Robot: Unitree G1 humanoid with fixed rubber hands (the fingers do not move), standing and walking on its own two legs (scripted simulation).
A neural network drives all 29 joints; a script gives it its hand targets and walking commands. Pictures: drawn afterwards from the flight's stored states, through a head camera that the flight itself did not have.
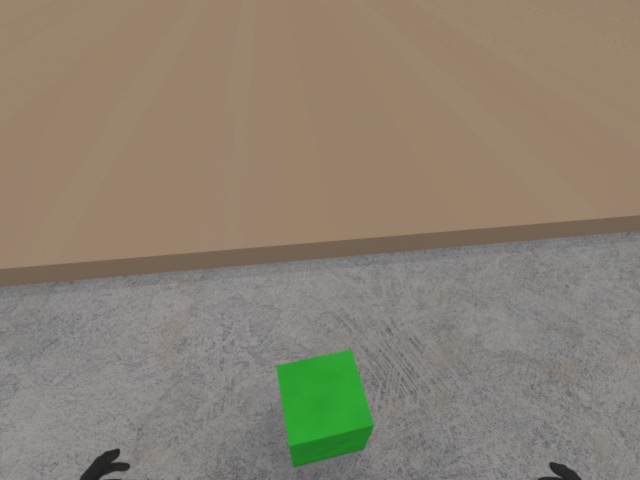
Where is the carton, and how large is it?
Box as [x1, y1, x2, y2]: [276, 350, 373, 466]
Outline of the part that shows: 351,350 276,366 293,466 362,449 364,447 373,426 373,423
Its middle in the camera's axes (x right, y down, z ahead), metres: +0.01 +0.48 +1.08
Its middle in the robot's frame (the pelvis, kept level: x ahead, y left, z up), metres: +0.40 +0.01 -0.66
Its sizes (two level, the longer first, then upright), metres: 0.210 0.200 0.250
